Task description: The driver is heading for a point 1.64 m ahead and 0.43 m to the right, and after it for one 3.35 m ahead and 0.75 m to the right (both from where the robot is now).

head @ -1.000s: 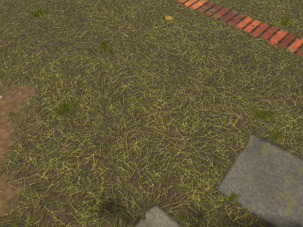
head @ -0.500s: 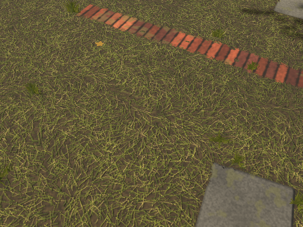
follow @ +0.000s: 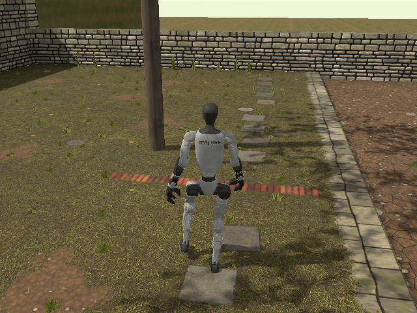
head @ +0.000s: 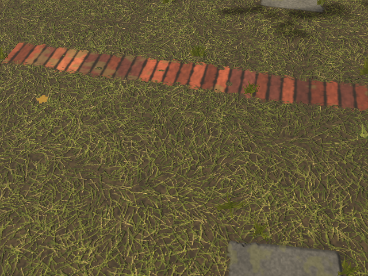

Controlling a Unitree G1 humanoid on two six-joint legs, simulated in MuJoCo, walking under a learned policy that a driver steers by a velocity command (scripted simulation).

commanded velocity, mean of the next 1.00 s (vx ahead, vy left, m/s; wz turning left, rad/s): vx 0.26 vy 0.00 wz -0.56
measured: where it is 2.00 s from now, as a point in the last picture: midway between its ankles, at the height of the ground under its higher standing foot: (276, 213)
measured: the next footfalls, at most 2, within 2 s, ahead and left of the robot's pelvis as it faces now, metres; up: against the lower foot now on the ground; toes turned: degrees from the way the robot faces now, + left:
left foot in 0.20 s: +0.31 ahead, +0.13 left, +0.00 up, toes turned -9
right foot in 0.70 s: +0.30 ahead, -0.10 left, +0.00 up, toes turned -27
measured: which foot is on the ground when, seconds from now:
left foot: up 0.00-0.18, down 0.20-0.70, up 0.72-1.00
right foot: down 0.00-0.22, up 0.24-0.68, down 0.70-1.00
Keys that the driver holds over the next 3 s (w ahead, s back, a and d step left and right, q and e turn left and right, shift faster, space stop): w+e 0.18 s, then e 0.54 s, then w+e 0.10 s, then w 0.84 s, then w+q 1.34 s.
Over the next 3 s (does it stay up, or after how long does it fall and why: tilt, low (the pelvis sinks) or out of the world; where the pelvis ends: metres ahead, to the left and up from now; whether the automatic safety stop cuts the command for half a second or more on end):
stays up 1.18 -0.46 0.00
